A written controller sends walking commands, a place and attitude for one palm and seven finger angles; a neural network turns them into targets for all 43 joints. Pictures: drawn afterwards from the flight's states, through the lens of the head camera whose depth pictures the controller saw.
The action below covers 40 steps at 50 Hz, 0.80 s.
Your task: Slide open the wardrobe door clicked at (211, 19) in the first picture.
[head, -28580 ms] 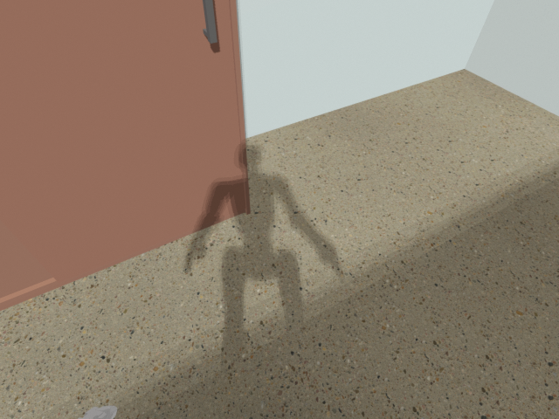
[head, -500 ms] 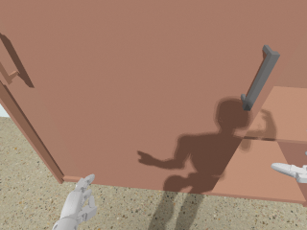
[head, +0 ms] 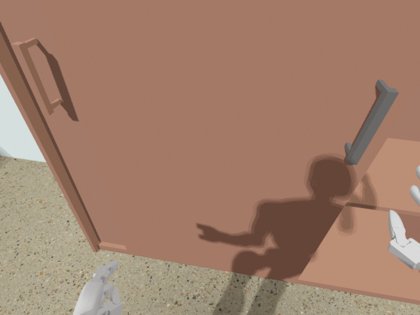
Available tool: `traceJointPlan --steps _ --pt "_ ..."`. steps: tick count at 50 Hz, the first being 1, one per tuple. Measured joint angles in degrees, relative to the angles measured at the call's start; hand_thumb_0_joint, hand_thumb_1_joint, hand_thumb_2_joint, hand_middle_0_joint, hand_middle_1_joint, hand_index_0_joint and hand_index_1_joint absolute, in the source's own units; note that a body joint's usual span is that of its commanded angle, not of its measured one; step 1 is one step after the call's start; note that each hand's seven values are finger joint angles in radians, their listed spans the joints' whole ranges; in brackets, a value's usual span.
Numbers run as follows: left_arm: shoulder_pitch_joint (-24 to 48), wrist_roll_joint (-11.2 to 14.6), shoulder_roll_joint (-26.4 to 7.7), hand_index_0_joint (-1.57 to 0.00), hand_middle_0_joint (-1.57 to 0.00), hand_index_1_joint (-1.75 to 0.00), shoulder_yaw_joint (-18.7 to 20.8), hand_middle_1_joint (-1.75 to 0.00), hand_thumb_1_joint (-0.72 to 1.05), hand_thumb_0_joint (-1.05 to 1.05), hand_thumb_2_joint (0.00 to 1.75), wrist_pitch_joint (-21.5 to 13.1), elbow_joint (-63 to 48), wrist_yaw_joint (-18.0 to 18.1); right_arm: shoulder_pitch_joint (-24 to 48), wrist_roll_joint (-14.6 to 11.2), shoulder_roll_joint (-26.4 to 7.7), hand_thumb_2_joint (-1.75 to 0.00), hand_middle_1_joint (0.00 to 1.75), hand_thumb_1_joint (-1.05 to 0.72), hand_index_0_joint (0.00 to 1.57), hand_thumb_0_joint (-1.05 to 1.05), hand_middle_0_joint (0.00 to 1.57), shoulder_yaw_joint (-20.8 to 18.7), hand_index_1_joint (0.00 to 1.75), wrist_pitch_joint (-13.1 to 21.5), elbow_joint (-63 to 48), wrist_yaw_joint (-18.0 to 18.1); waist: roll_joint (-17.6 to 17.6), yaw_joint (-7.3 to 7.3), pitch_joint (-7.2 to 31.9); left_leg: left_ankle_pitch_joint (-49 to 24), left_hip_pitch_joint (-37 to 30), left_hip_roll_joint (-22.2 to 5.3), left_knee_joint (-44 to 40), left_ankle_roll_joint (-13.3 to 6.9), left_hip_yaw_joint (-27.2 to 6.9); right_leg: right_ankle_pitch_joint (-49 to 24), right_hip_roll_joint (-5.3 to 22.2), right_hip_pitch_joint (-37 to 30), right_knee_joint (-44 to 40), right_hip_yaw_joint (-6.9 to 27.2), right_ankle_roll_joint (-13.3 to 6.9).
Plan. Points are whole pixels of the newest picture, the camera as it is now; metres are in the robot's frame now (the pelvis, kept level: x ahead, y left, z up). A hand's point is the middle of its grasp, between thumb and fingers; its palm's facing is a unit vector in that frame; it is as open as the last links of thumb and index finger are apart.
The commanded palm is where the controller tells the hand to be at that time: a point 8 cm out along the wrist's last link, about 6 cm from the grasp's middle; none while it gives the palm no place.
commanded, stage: draw the hand back to the body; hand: right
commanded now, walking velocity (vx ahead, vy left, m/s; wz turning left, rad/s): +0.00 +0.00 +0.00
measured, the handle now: (366, 124) +0.47 -0.34 +0.17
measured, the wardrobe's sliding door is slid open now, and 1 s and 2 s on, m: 0.62 0.62 0.62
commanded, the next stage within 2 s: step back with the hand held close in 0.36 s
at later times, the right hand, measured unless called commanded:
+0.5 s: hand (390, 239) +0.19 -0.24 +0.17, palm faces +0.47 +0.83 -0.31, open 7.4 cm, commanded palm +0.14 -0.28 +0.17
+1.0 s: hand (399, 223) +0.22 -0.28 +0.16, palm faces +0.37 +0.80 -0.47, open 7.4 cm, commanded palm +0.16 -0.32 +0.17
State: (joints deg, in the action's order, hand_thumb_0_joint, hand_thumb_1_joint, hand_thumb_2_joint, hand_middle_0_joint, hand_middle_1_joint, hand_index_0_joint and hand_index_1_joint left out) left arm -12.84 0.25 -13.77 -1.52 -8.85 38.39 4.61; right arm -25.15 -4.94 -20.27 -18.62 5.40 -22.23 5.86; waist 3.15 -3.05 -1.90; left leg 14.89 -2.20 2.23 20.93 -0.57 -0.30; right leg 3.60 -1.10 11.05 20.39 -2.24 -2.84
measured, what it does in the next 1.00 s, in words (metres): stands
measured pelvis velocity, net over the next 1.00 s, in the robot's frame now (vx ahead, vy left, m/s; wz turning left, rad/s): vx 0.01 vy -0.02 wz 0.02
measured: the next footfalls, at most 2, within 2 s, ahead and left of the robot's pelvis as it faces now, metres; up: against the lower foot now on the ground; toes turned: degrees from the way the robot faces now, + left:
left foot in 1.88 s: -0.11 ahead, +0.08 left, +0.00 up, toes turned +5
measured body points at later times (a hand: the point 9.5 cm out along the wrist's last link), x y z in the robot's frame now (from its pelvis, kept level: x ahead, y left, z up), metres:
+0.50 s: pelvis +0.01 +0.02 +0.00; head -0.04 +0.03 +0.45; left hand +0.20 +0.23 -0.07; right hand +0.16 -0.29 +0.18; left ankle -0.03 +0.12 -0.74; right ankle +0.12 -0.08 -0.74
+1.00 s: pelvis +0.01 -0.02 -0.01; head +0.03 -0.03 +0.44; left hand +0.18 +0.22 -0.08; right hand +0.19 -0.32 +0.19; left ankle -0.03 +0.12 -0.74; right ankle +0.12 -0.08 -0.74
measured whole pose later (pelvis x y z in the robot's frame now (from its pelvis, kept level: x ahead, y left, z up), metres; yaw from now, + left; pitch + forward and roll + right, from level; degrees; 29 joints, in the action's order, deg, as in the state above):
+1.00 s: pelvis +0.01 -0.02 -0.01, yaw +1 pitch +1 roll +2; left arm -11.6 0.5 -11.9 -1.1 -3.6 32.1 4.6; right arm -31.5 -3.6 -25.1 -24.5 11.3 -29.8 6.7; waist 0.6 -0.8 -0.4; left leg 16.9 10.3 2.0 25.9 0.6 -1.2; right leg 3.3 -1.8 23.1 24.9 -2.0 -4.7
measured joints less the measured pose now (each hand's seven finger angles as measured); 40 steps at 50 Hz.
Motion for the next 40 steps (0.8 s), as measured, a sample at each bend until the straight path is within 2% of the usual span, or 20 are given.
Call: traceJointPlan --steps 10,25,29,31,32,36,40 --pt "1.22 -0.35 0.68 -0.2 -0.2 -0.3 -0.17 -0.3 0.9 0.02 0.9 -0.1 0.33 0.74 0.63 -0.33 0.11 -0.87 0.33 -0.84 0.21 0.01 0.21 0.2 0.33 0.66 0.84 0.15 0.48 -0.85 -0.33 -0.3 -1.36 0.92 -0.51 -0.94 0.97 0.62 0.62 -0.71 0.55 1.21 0.67" --pt "1.54 -0.79 1.21 -0.2 -0.2 -0.3 -0.61 -0.3 0.9 0.02 0.9 -0.4 0.57 0.74 1.07 -0.58 0.23 -0.9 0.3 -0.89 0.21 0.01 0.2 0.62 0.3 1.03 1.62 -0.2 0.19 -1.28 -0.77 0.05 -2.56 1.51 -1.62 -1.61 1.27 -0.57 1.08 -1.33 0.25 1.69 1.05" --pt "1.94 -0.7 0.38 -0.2 -0.2 -0.3 -0.68 -0.3 0.9 0.02 0.9 1.61 -0.48 0.61 1.54 0.99 -0.56 -0.9 0.3 -0.89 0.21 0.01 0.21 -1.41 0.3 3.57 0.45 0.34 0.97 -0.5 0.64 0.77 1.03 2.71 -0.31 -1.51 1.82 5.12 1.67 5.24 7.93 3.23 0.76" --pt "1.98 -0.59 0.09 -0.2 -0.2 -0.3 -0.26 -0.3 0.9 0.01 0.9 2.74 -1.2 0.42 0.77 1.42 -0.81 -0.9 0.3 -0.89 0.21 0.01 0.2 -2.2 0.3 4.43 -0.89 0.53 1.25 -0.08 1.18 1.87 3.31 3.31 1.75 -1.42 1.59 3.9 2.05 7.28 9.83 3.71 0.58" --pt "1.96 -0.45 0.11 -0.2 -0.2 -0.3 0.04 -0.3 0.9 0.01 0.9 3.22 -1.44 0.45 0.38 1.51 -0.92 -0.9 0.3 -0.89 0.21 0.01 0.2 -2.38 0.3 4.67 -1.47 0.49 0.96 0.21 1.13 2.64 4.13 3.16 3.0 -1.21 1.39 2.35 1.97 7.67 9.97 3.45 0.5" --pt "1.96 -0.01 0.51 -0.2 -0.2 -0.3 0.77 -0.3 0.9 0.02 0.9 4.99 -3.0 0.58 -1.66 1.71 -1.36 -0.9 0.3 -0.89 0.21 0.01 0.2 -2.67 0.3 4.8 -2.71 0.11 -1.66 0.93 1.01 4.96 7.33 0.58 6.95 0.08 -0.58 3.74 0.03 8.0 8.81 0.81 -0.48" --pt "2.3 0.11 0.86 -0.2 -0.2 -0.3 0.88 -0.3 0.9 0.02 0.9 5.51 -5.05 0.36 -3.43 1.67 -3.02 -0.9 0.3 -0.89 0.21 0.01 0.21 -3.47 0.3 4.54 -4.32 0.04 -2.39 1.85 0.97 5.12 10.13 -0.46 8.18 0.69 -1.67 2.81 -0.71 9.39 7.44 -0.58 -1.37"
